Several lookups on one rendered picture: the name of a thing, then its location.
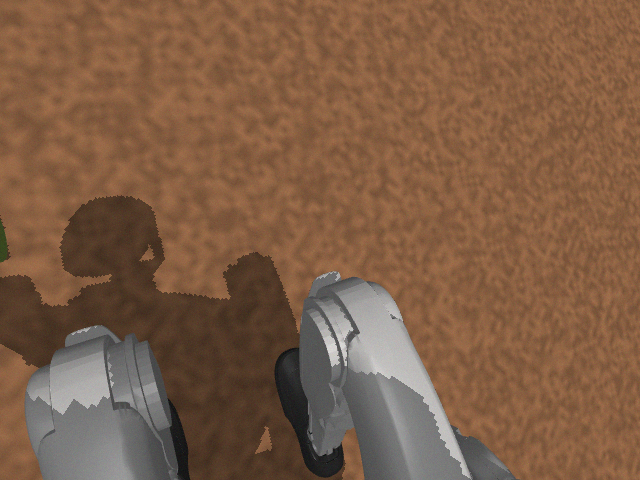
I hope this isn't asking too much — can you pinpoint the right robot hand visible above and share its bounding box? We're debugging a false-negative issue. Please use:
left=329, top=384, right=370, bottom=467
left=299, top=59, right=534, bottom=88
left=451, top=425, right=516, bottom=480

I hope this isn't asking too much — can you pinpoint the bottle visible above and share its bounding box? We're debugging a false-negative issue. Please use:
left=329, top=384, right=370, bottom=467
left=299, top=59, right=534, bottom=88
left=0, top=220, right=7, bottom=262

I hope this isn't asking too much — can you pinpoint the left robot foot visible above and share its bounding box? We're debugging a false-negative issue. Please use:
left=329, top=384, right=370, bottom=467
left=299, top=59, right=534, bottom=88
left=168, top=399, right=190, bottom=480

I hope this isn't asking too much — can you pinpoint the right robot foot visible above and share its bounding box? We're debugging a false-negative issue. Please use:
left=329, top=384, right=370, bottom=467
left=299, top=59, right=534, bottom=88
left=275, top=348, right=344, bottom=478

